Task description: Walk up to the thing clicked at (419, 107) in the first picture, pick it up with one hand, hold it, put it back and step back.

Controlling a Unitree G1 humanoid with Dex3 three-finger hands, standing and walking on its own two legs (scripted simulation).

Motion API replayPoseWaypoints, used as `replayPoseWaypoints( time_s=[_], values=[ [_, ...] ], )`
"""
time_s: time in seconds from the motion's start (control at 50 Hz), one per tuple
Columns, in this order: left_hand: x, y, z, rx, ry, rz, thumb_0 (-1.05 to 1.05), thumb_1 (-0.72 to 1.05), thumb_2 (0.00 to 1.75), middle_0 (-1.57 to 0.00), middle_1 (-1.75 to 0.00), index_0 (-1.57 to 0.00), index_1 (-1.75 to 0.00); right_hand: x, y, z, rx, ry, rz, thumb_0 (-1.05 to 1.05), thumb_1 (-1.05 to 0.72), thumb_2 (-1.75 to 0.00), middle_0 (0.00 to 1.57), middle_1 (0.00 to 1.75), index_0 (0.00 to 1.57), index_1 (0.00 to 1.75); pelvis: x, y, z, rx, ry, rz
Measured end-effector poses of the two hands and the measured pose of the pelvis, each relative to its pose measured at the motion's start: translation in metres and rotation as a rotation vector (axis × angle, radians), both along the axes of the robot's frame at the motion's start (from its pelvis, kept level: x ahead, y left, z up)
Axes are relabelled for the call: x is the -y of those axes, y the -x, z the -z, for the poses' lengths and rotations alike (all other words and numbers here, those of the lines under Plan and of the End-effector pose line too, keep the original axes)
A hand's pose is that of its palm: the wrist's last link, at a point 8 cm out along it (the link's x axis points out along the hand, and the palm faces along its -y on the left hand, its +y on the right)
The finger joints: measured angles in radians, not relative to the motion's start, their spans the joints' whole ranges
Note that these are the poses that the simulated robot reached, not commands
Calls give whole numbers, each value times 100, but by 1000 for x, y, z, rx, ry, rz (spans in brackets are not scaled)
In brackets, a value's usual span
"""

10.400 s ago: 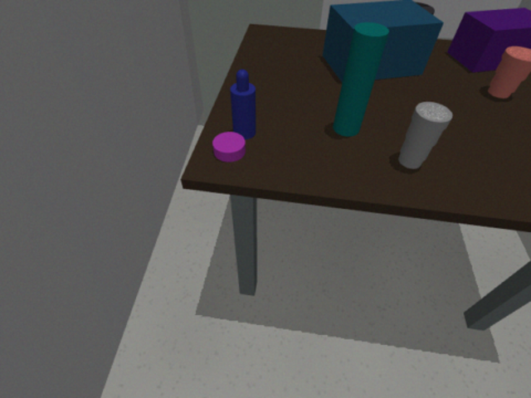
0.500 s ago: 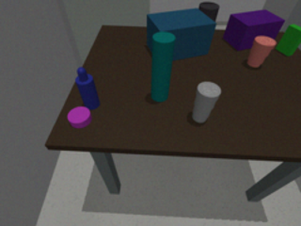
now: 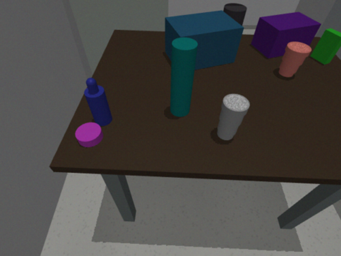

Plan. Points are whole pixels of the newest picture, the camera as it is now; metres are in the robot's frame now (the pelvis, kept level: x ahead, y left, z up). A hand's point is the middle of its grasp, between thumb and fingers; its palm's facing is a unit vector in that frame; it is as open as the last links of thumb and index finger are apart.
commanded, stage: stand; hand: right
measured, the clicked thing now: (230, 119) +0.50 -0.16 +0.02
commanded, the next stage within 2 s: rise first in 0.46 s
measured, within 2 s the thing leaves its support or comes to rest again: neither
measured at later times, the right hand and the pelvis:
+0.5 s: hand out of the picture +0.07 -0.25 -0.16, palm faces -0.04 +0.94 -0.34, open 7.4 cm; pelvis +0.00 +0.00 +0.00, yaw +0 degrees
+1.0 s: hand (283, 254) +0.16 -0.26 -0.09, palm faces +0.28 +0.89 -0.36, open 15.4 cm; pelvis +0.01 +0.01 -0.01, yaw -3 degrees
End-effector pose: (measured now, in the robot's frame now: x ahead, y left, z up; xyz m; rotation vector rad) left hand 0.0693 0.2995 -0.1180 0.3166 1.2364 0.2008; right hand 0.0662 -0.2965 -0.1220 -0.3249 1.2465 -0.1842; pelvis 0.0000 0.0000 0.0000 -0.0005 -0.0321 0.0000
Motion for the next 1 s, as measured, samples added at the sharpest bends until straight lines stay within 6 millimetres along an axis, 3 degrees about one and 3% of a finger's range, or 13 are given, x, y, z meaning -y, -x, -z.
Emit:
replayPoseWaypoints(
  time_s=[0.58, 0.64, 0.78, 0.84, 1.0],
  values=[
    [0, 1, 1, -14, 1, -2, 0, 90, 90, -20, -30, -20, -30, 0, 1, 0, -13, 0, 5, 1, -90, -90, 20, 30, 20, 29, 0, -3, 0, -5, 0, 0],
    [6, -17, 0, 98, 13, -17, 1, 86, 86, -17, -26, -16, -26, -6, -17, -2, 101, -11, 42, 1, -86, -86, 17, 26, 17, 25, -1, 2, 3, -18, -1, 10],
    [18, -79, -8, 307, 15, -17, 1, 55, 56, -9, -13, -7, -14, -9, -72, -15, 354, 1, 123, 1, -54, -55, 10, 12, 10, 12, -4, 12, 9, -78, -3, 28],
    [20, -89, -17, 362, 17, -14, 0, 37, 42, -7, -10, -6, -11, -4, -75, -30, 424, 19, 143, 1, -36, -41, 9, 9, 9, 9, -5, 6, 8, -86, -4, 35],
    [31, -94, -24, 421, 46, 10, 0, -10, 19, -6, -7, -5, -7, 3, -66, -63, 524, 87, 141, 1, 12, -17, 6, 6, 6, 6, -9, -7, 7, -62, -4, 48]
  ],
)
